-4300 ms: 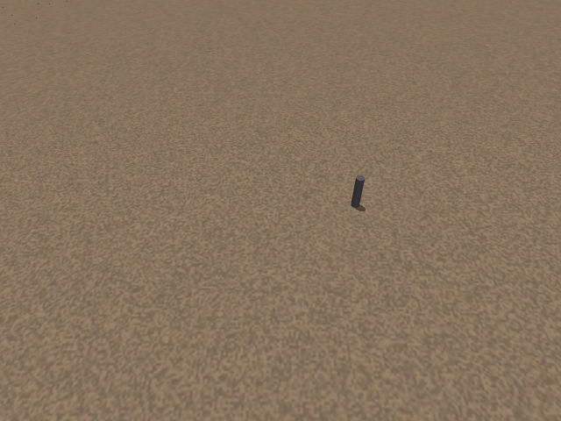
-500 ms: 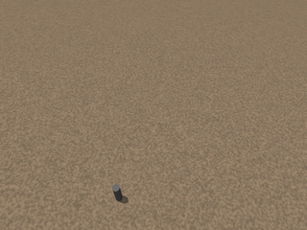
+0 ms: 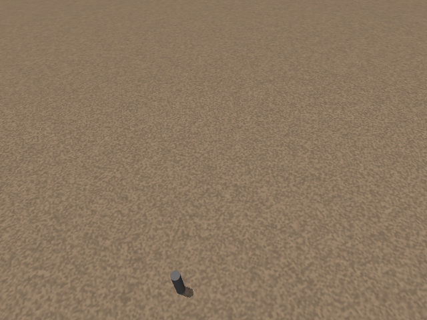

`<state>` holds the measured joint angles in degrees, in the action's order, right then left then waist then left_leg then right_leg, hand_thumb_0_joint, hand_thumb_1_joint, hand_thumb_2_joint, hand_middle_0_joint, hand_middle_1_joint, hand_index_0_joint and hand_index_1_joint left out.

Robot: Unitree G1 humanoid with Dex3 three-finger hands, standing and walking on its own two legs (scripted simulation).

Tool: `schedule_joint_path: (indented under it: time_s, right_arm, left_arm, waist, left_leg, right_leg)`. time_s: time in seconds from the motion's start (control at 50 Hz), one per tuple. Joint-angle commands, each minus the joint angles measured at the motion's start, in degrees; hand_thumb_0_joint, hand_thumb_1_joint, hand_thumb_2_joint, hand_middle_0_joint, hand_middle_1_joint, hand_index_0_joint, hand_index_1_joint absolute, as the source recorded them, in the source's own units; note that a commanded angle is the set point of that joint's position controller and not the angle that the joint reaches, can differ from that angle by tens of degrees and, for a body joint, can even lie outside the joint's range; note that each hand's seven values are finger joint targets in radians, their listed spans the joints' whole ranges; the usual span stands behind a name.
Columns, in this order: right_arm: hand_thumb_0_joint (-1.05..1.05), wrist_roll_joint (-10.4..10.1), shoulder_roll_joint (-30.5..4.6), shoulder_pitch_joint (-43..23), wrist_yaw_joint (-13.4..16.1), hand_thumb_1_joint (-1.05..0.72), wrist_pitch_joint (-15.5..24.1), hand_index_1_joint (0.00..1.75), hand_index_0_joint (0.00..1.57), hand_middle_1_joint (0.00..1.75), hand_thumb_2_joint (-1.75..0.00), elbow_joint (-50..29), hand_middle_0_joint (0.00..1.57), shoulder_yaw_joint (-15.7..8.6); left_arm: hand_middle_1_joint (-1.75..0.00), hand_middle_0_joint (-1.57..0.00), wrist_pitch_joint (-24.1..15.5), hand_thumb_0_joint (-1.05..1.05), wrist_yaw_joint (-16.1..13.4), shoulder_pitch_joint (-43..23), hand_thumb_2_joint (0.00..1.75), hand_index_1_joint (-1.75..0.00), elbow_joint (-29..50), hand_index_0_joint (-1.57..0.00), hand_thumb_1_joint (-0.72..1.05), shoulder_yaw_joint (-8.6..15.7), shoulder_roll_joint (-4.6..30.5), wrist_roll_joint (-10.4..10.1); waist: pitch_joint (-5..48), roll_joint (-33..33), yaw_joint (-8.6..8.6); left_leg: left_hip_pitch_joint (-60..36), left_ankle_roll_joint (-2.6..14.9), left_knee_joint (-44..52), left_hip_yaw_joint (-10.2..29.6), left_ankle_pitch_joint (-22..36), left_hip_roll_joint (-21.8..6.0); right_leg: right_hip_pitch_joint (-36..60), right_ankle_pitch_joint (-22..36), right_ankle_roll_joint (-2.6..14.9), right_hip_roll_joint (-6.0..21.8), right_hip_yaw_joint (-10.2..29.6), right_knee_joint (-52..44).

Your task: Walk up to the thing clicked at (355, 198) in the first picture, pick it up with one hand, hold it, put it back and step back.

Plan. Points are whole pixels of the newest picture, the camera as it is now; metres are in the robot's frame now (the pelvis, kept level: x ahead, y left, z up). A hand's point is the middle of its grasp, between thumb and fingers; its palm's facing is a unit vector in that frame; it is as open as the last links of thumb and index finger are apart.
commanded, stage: walk up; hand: left
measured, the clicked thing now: (178, 282) +0.42 +0.20 -0.69
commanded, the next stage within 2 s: none
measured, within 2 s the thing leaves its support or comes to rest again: neither
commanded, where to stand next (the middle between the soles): +0.05 -0.02 m, yaw -2 degrees
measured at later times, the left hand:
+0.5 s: hand out of the picture +0.11 +0.25 -0.15, palm faces -0.02 -0.95 -0.32, open 7.4 cm
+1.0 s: hand out of the picture +0.09 +0.25 -0.16, palm faces +0.02 -0.95 -0.32, open 7.4 cm
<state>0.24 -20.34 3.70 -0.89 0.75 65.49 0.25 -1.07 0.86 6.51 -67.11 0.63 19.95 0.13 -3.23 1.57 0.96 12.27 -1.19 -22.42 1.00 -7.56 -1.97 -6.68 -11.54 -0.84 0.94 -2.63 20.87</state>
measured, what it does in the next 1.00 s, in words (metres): stands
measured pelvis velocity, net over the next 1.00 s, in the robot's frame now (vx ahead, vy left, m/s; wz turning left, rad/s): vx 0.02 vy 0.00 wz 0.01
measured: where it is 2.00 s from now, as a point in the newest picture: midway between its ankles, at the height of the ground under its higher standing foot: outside the picture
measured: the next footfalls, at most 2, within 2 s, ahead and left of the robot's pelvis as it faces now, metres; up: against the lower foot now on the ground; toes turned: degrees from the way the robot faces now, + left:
left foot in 1.50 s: -0.06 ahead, +0.12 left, +0.00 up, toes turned +3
right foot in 1.88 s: +0.17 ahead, -0.11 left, +0.00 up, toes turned -1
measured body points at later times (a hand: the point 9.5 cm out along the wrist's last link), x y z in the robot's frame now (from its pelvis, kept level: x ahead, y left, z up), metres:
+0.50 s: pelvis +0.02 +0.01 +0.00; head +0.03 +0.01 +0.45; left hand +0.11 +0.30 -0.13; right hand +0.09 -0.29 -0.13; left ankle +0.05 +0.13 -0.74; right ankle +0.00 -0.13 -0.74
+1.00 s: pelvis +0.02 +0.00 +0.00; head +0.03 +0.01 +0.45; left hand +0.09 +0.30 -0.14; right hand +0.11 -0.30 -0.13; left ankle +0.05 +0.13 -0.74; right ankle +0.00 -0.13 -0.74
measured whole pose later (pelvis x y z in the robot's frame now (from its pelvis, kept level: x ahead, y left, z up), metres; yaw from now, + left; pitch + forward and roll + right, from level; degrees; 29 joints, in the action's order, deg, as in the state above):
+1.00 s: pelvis +0.02 +0.00 +0.00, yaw +0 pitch -2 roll -1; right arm 0.4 -19.8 3.1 -0.4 0.2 66.0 -0.4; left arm 0.3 0.6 4.9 -66.6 1.8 19.5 0.2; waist -3.3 0.1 0.1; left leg 10.9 -0.8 -20.5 1.0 -7.8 -1.2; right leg -5.2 -11.8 -1.3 1.7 -2.8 18.9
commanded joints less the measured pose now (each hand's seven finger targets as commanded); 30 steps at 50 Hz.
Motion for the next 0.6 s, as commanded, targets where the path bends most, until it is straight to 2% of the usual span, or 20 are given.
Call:
schedule_joint_path:
  time_s: [0.0,0.04,0.18,0.26,0.34,0.58]
  right_arm:
    - [0.0,-0.16,-11.5,-2.83,0.84,-0.9,1.15,0.3,0.2,0.3,-0.9,-2.77,0.2,-2.05]
    - [0.0,-0.11,-11.76,-3.38,0.86,-0.9,1.02,0.3,0.2,0.3,-0.9,-2.77,0.2,-2.1]
    - [0.0,0.06,-11.89,-2.75,1.1,-0.9,1.25,0.3,0.2,0.3,-0.9,-2.02,0.2,-2.19]
    - [0.0,0.09,-12.16,-3.22,1.18,-0.9,1.44,0.3,0.2,0.3,-0.9,-2.19,0.2,-2.27]
    - [0.0,0.09,-11.73,-2.26,1.2,-0.9,1.43,0.3,0.2,0.3,-0.9,-2.04,0.2,-2.28]
    - [0.0,0.09,-11.61,-2.41,1.25,-0.9,1.18,0.3,0.2,0.3,-0.9,-2.25,0.2,-2.5]
  left_arm:
    - [-0.3,-0.2,-0.88,0.0,-1.01,-4.02,0.9,-0.3,3.5,-0.2,0.9,2.21,12.23,-0.24]
    - [-0.3,-0.2,-0.72,0.0,-1.03,-3.81,0.9,-0.3,3.54,-0.2,0.9,2.17,12.22,-0.09]
    - [-0.3,-0.2,-0.32,0.0,-0.96,-5.0,0.9,-0.3,3.53,-0.2,0.9,2.24,11.94,-0.08]
    - [-0.3,-0.2,-0.17,0.0,-0.9,-4.92,0.9,-0.3,3.53,-0.2,0.9,2.25,11.75,0.0]
    - [-0.3,-0.2,-0.24,0.0,-0.93,-5.48,0.9,-0.3,3.5,-0.2,0.9,2.37,11.59,0.0]
    - [-0.3,-0.2,-0.17,0.0,-1.01,-5.8,0.9,-0.3,3.26,-0.2,0.9,2.48,11.46,0.23]
  waist:
    - [4.87,-2.11,-0.59]
    - [4.53,-1.19,-0.45]
    - [5.52,0.62,-0.87]
    - [6.26,1.14,-0.77]
    - [6.23,-0.48,-1.04]
    - [6.08,-1.58,-1.53]
  left_leg:
    - [-3.68,1.82,3.99,4.94,4.48,-5.09]
    - [-3.4,2.02,4.43,5.11,3.14,-5.29]
    - [-2.2,1.77,6.29,5.33,2.68,-5.42]
    - [-2.64,2.02,6.31,5.4,3.8,-5.71]
    - [-3.03,1.95,5.94,5.05,6.68,-5.56]
    - [-4.49,2.03,5.73,4.64,7.08,-5.38]
  right_leg:
    - [-0.92,3.07,1.49,6.63,5.93,-5.89]
    - [-0.74,2.09,1.47,6.52,5.74,-6.16]
    - [2.01,3.99,1.6,6.4,5.42,-5.44]
    - [2.88,5.03,1.52,6.57,5.11,-5.51]
    - [3.21,5.52,1.35,6.53,5.15,-5.97]
    - [2.51,5.54,1.1,6.6,4.39,-6.33]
